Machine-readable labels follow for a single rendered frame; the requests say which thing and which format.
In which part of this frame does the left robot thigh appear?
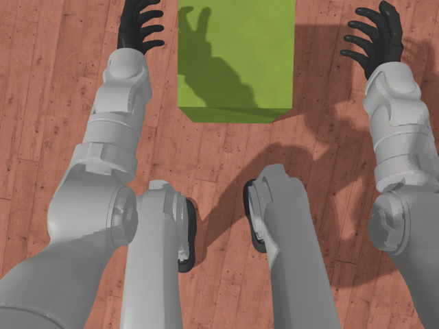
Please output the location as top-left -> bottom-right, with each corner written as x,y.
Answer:
119,188 -> 188,329

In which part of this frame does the right robot hand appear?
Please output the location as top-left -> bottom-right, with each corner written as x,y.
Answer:
340,0 -> 404,81

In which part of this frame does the robot left upper arm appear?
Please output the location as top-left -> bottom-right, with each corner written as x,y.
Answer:
0,180 -> 139,329

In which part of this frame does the robot right upper arm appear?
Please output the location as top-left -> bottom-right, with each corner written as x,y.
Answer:
368,190 -> 439,329

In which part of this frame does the robot left forearm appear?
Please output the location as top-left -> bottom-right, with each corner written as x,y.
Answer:
47,48 -> 152,238

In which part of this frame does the left robot hand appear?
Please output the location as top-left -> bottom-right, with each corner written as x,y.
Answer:
117,0 -> 165,55

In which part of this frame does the robot thigh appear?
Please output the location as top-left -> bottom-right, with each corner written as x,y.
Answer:
119,188 -> 188,329
248,173 -> 342,329

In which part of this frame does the right robot thigh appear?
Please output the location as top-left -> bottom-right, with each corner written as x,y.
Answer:
248,173 -> 342,329

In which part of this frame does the carton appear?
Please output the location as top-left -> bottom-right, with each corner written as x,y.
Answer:
178,0 -> 296,123

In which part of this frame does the robot right forearm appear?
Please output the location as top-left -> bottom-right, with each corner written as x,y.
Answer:
363,62 -> 439,193

